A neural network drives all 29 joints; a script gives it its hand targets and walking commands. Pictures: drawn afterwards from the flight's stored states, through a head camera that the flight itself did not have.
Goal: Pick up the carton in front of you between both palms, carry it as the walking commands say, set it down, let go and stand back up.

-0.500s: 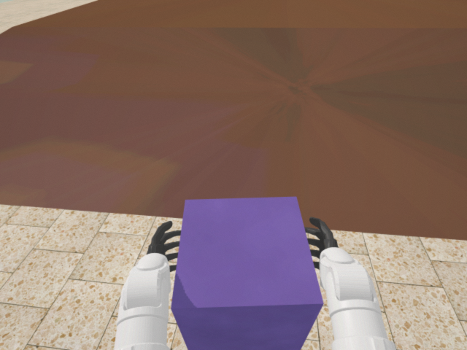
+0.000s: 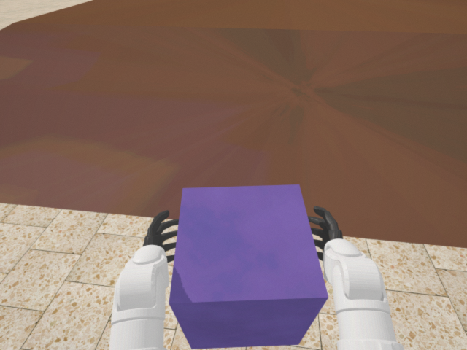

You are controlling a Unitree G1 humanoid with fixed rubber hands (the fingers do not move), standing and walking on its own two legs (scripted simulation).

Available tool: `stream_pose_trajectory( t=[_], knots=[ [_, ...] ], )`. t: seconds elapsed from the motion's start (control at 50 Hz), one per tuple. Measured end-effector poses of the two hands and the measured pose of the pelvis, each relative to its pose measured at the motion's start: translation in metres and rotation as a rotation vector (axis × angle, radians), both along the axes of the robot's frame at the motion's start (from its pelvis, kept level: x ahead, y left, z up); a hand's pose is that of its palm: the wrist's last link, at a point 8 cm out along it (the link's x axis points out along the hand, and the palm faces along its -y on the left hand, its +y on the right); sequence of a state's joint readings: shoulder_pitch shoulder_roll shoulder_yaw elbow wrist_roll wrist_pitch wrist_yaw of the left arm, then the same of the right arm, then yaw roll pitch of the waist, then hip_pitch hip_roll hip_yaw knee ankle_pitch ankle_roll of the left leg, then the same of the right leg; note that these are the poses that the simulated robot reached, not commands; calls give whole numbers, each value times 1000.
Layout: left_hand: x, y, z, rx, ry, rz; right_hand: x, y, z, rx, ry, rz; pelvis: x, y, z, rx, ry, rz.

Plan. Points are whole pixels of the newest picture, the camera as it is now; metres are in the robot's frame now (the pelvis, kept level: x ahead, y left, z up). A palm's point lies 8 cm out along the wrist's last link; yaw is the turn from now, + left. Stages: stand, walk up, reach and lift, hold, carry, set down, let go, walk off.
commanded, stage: carry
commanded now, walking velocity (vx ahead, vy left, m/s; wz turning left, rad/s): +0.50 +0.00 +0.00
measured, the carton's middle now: (243, 270) +0.30 +0.00 +0.01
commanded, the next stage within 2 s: none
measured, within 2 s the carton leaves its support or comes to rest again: neither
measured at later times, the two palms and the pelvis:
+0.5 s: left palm (160, 167) +0.51 +0.17 +0.10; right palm (293, 167) +0.50 -0.13 +0.09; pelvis +0.23 +0.03 +0.00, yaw -2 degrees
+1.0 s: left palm (185, 113) +0.81 +0.15 +0.08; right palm (279, 109) +0.84 -0.15 +0.07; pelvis +0.56 -0.02 +0.02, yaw +3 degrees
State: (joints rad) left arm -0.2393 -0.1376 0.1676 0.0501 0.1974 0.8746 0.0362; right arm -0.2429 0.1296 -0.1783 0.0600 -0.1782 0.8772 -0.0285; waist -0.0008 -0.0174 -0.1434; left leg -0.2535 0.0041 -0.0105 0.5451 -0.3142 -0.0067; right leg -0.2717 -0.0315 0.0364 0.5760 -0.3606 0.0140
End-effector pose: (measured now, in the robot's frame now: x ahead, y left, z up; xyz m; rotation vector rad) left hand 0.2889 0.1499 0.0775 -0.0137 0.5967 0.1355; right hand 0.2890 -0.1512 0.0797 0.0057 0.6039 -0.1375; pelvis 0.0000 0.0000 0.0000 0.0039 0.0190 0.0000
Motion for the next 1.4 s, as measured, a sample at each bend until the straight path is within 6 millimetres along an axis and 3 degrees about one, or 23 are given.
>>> stream_pose_trajectory(
  t=[0.08,0.22,0.32,0.42,0.54,0.66,0.8,0.88,0.98,1.06,1.16,1.28,1.4],
  knots=[
    [26,3,8,8,41,-15,19,3,5,8,42,-23,26,1,2,-12,33,-35],
    [75,-10,11,-41,81,19,70,-9,9,19,81,-34,84,-5,2,-18,70,23],
    [109,10,13,-43,103,62,117,11,13,49,104,-16,134,3,7,15,80,23],
    [166,30,13,-55,66,71,175,31,13,34,67,-1,191,21,-6,21,62,-23],
    [246,20,22,-52,122,7,232,21,18,50,120,-78,258,29,10,-17,78,-31],
    [329,6,19,-44,104,-20,310,7,18,46,102,-97,337,19,8,-31,72,-16],
    [422,-4,-11,-17,115,41,425,-4,-17,61,116,-27,445,-8,-19,-38,29,26],
    [456,-1,-19,-25,199,95,475,0,-23,40,201,28,489,-18,-4,-18,39,56],
    [508,2,-5,-21,194,129,537,5,-11,36,197,70,549,-22,14,13,55,55],
    [564,3,10,-16,147,115,588,5,1,38,149,60,604,-17,18,26,58,46],
    [649,8,26,-24,60,76,659,9,17,49,61,13,677,-2,9,16,47,35],
    [775,26,36,-46,-66,21,773,27,37,27,-66,-34,770,24,-21,11,18,1],
    [891,31,53,-22,27,-47,872,32,55,-25,29,-55,829,42,-6,-9,40,-7]
  ],
)
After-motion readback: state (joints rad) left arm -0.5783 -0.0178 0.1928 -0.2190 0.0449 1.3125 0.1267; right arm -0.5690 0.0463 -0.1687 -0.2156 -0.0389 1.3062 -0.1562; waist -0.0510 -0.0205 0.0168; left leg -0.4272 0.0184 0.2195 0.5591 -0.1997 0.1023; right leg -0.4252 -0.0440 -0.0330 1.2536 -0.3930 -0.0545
